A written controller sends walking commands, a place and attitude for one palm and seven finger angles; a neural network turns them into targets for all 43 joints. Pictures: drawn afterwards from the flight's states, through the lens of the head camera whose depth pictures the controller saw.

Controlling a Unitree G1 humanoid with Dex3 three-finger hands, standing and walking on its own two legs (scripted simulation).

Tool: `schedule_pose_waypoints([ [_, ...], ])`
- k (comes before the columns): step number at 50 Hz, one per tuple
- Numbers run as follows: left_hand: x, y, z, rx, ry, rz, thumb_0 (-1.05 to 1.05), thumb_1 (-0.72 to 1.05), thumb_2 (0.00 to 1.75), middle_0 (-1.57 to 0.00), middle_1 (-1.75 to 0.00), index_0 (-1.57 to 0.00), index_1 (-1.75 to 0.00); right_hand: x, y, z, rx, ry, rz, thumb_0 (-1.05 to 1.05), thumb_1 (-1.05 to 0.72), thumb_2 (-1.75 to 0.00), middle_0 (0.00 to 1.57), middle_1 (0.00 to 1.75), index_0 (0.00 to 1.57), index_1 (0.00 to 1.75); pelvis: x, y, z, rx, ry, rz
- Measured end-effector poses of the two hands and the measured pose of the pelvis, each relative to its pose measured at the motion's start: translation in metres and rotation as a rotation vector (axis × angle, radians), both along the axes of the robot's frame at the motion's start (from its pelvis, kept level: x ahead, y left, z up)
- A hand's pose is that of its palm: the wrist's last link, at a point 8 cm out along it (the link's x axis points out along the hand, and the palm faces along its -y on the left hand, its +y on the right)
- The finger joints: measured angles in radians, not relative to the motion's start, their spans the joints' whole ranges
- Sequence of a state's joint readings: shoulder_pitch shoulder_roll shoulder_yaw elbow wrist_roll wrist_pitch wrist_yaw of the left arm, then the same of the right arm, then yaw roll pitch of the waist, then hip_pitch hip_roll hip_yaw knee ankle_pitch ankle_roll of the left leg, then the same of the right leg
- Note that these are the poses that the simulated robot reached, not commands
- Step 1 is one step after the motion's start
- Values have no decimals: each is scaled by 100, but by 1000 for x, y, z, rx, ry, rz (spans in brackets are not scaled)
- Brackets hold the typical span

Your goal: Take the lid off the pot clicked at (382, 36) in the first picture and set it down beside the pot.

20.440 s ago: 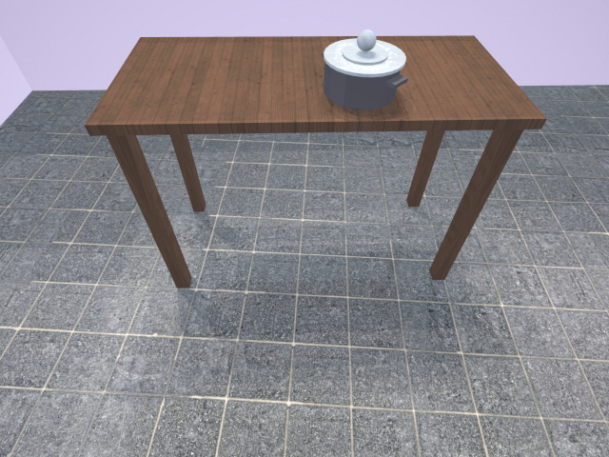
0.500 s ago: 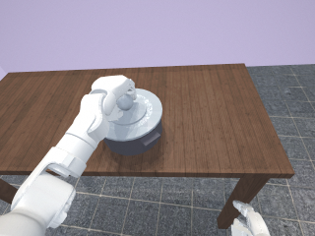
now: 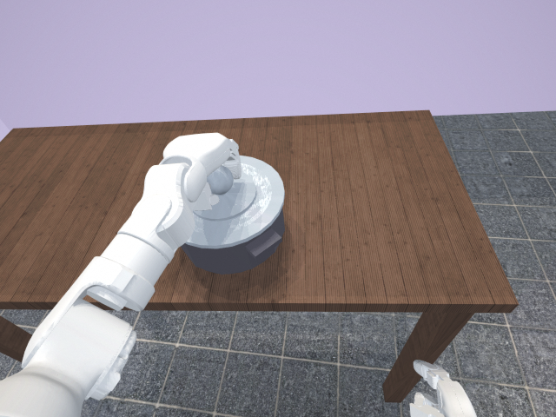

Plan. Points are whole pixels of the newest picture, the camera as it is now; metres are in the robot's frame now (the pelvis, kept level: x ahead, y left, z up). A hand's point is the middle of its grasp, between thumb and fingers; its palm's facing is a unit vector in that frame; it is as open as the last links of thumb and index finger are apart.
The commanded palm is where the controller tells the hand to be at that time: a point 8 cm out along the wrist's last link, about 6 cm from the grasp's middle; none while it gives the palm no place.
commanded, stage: close the fingers and squeeze the knob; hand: left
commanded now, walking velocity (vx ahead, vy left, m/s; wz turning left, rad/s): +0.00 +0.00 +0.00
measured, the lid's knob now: (218, 179) +0.44 +0.11 +0.12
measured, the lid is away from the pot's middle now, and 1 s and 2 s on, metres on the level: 0.00 0.01 0.02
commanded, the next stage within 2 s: lift the lid straight up in 0.38 s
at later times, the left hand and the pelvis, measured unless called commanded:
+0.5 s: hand (208, 190) +0.41 +0.11 +0.13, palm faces -0.29 -0.05 -0.96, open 7.9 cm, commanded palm +0.40 +0.12 +0.20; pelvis +0.00 +0.00 +0.00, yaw +0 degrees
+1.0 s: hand (201, 171) +0.42 +0.12 +0.16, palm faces -0.24 -0.04 -0.97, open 7.8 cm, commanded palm +0.39 +0.12 +0.24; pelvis +0.00 +0.00 +0.00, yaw +0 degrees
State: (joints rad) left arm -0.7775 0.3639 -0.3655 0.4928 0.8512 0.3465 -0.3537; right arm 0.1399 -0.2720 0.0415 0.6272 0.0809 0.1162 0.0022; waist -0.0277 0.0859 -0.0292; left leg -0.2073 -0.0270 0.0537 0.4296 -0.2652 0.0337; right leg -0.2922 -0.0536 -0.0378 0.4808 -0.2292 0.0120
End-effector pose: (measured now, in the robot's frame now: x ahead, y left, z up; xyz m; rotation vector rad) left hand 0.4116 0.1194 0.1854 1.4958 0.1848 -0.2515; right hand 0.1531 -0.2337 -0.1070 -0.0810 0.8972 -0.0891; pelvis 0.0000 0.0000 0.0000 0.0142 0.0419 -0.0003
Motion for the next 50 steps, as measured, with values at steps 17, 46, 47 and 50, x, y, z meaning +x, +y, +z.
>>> schedule_pose_waypoints([
  [17, -3, 0, -2, 1, 7, 0, 3, 20, 98, -99, -97, -62, -83, -1, -1, 1, -4, -10, -2, 1, -91, -90, 20, 30, 20, 30, -2, 0, 0, 1, -4, 0],
  [46, 0, 4, 21, 10, -17, -10, 9, 28, 97, -126, -107, -57, -82, 3, 2, 1, -7, -21, 13, 1, -91, -90, 20, 30, 20, 30, -1, 2, 1, 0, -8, 7],
  [47, -1, 4, 23, 10, -23, -14, 9, 28, 97, -126, -107, -57, -82, 4, 2, 1, -7, -24, 15, 1, -91, -90, 20, 30, 20, 30, -1, 2, 1, 0, -8, 8],
  [50, -2, 2, 30, 5, -44, -27, 10, 28, 97, -126, -107, -57, -82, 7, 4, 3, -1, -36, 22, 1, -91, -90, 20, 30, 20, 30, 0, 3, 1, -1, -9, 9],
])
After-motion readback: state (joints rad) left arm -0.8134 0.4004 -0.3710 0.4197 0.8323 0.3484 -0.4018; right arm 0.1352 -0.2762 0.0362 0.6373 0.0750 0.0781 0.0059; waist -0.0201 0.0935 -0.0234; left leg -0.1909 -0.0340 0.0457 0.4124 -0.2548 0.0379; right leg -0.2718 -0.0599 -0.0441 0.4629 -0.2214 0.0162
